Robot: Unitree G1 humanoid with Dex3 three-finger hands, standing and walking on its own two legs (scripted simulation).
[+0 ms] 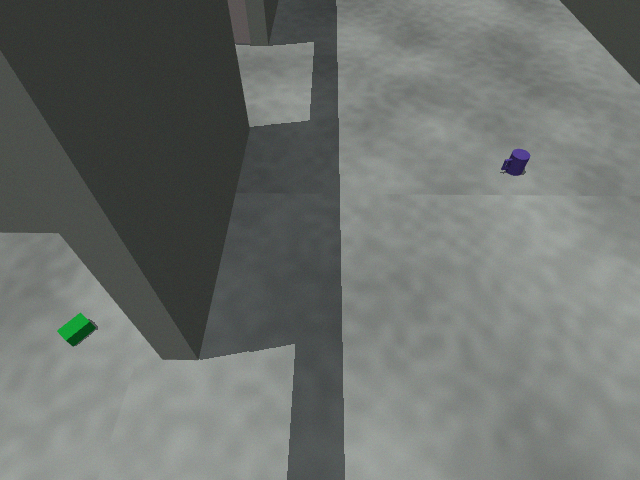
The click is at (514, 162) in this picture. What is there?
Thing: mug
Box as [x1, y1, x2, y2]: [501, 149, 529, 175]
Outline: 522,149 513,150 510,157 504,161 501,169 504,169 508,173 513,175 520,174 529,157 529,153
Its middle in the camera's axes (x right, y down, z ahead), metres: +0.91 -0.35 +1.84
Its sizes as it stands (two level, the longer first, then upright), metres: 0.114 0.080 0.097
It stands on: the floor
